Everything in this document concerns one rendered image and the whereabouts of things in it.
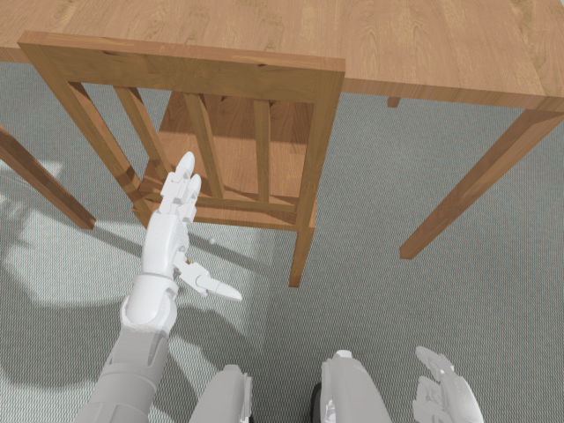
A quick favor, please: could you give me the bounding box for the robot left hand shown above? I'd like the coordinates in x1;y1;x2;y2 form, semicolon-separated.
141;152;241;301

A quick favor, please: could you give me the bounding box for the left robot thigh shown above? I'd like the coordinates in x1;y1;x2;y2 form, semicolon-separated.
189;370;252;423

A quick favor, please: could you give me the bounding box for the chair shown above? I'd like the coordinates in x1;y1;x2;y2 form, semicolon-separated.
17;30;345;288

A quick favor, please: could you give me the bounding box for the left robot forearm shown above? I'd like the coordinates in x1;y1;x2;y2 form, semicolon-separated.
73;273;179;423

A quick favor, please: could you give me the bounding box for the right robot thigh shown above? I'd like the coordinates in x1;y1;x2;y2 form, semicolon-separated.
322;357;392;423

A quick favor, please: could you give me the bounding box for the robot right hand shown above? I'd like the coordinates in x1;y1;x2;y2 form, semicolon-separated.
412;346;484;423

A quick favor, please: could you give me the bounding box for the table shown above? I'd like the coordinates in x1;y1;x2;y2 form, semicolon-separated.
0;0;564;260

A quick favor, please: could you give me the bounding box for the robot thigh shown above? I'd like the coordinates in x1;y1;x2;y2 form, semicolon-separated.
189;370;252;423
322;357;392;423

